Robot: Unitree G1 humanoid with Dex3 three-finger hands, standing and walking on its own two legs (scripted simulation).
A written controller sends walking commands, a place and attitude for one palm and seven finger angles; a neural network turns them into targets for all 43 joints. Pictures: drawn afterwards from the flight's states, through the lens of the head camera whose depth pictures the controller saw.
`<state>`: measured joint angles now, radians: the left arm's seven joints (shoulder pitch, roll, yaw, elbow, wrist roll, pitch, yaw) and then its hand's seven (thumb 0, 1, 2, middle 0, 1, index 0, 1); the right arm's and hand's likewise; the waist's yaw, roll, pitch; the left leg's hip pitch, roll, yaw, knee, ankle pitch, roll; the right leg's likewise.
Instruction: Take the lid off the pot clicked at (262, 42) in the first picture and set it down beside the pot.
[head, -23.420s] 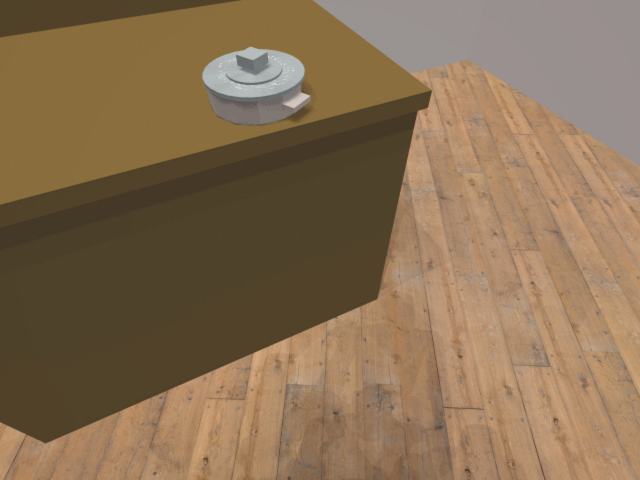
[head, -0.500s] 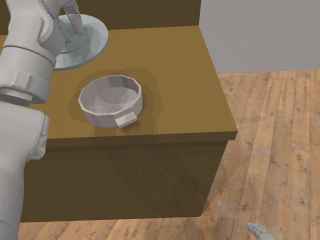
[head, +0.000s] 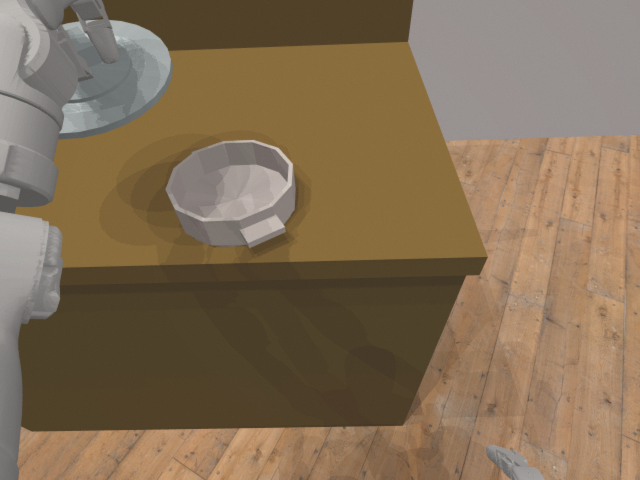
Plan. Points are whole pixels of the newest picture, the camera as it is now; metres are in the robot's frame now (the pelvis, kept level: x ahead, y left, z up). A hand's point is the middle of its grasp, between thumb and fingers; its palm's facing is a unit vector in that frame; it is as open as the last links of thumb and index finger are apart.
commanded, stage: move the lid sideways beside the pot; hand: left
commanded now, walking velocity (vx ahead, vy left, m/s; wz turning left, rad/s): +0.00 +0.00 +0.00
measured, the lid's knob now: (71, 51) +0.48 +0.27 +0.31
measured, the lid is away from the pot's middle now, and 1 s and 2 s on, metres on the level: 0.13 0.25 0.23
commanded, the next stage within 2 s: lower the lid onto the table in 1.04 s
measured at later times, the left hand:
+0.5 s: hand (26, 51) +0.45 +0.30 +0.32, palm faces -0.11 -0.11 -0.99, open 6.1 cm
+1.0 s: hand out of the picture +0.42 +0.36 +0.31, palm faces -0.13 -0.13 -0.98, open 6.0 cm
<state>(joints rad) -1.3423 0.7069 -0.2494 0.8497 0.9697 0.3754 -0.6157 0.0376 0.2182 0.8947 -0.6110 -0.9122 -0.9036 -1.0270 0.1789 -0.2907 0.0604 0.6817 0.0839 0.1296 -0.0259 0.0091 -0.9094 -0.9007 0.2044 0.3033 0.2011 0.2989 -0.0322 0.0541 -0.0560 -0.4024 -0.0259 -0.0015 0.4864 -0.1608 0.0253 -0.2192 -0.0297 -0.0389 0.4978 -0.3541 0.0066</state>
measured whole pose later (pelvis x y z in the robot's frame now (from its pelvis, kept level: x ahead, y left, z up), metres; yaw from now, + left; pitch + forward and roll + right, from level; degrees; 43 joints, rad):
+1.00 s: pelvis +0.00 +0.00 +0.00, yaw +0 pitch +6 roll -1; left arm -1.34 0.96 -0.11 1.02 1.03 0.23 -0.62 0.03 0.22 0.89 -0.61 -0.91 -0.91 -1.03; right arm 0.19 -0.31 0.07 0.67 0.10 0.17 -0.04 0.01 -0.91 -0.90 0.20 0.30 0.20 0.30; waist -0.05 0.05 -0.02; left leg -0.43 -0.01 -0.01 0.50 -0.17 0.02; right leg -0.22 -0.01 -0.04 0.45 -0.33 0.01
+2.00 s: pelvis +0.00 +0.01 +0.00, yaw +0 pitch +6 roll -1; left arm -1.29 0.89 -0.13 1.09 1.00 0.22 -0.58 0.03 0.23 0.89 -0.60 -0.91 -0.91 -1.03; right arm 0.25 -0.31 0.05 0.69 0.10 0.13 -0.04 0.01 -0.91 -0.90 0.21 0.30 0.20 0.30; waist -0.07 0.04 -0.03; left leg -0.45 -0.01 -0.01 0.51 -0.17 0.03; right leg -0.24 -0.01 -0.04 0.46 -0.33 0.01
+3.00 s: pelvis +0.00 +0.02 -0.01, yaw -2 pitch +9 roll -2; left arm -1.16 0.92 -0.06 1.15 0.98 0.08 -0.55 0.02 0.23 0.89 -0.60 -0.91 -0.91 -1.04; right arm 0.26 -0.31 0.04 0.68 0.11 0.16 -0.05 0.01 -0.91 -0.90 0.21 0.30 0.20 0.30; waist -0.10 0.04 -0.04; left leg -0.54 0.00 0.01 0.59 -0.21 0.04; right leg -0.32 0.00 -0.02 0.51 -0.35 0.02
